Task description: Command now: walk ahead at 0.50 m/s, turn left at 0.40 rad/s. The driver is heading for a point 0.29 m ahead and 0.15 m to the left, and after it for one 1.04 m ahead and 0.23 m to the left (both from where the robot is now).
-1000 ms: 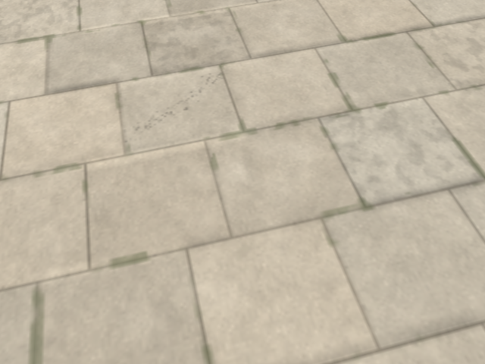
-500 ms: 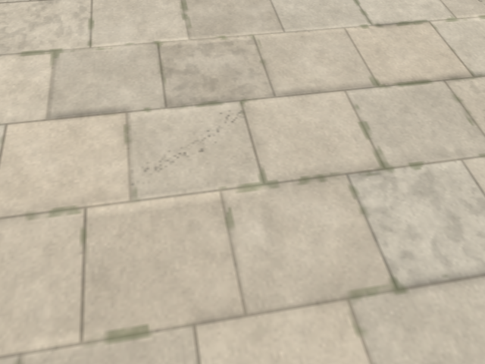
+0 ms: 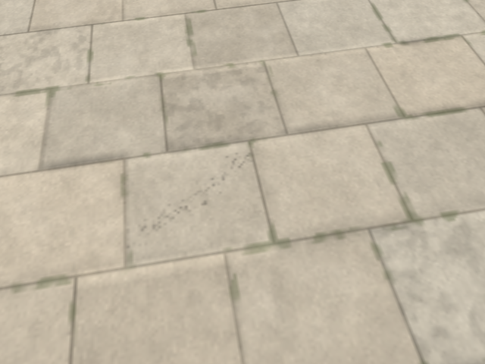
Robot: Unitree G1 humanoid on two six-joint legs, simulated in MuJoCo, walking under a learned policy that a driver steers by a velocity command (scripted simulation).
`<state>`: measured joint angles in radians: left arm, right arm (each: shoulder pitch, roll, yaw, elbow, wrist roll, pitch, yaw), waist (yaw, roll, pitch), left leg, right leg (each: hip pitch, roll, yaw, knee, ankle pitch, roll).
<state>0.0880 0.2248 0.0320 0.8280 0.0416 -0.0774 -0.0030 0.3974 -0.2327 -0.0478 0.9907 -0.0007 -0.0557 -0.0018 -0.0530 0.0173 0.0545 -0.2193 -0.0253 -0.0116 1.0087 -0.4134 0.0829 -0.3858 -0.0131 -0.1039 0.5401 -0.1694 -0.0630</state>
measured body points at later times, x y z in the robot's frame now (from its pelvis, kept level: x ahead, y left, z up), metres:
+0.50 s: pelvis +0.25 +0.05 -0.02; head +0.28 +0.07 +0.43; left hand +0.16 +0.29 -0.16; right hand +0.50 -0.13 -0.12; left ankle +0.32 +0.12 -0.73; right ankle +0.09 -0.09 -0.68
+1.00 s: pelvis +0.51 +0.13 +0.00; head +0.54 +0.14 +0.44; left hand +0.61 +0.41 -0.11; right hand +0.55 -0.14 -0.14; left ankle +0.32 +0.13 -0.73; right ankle +0.68 +0.09 -0.72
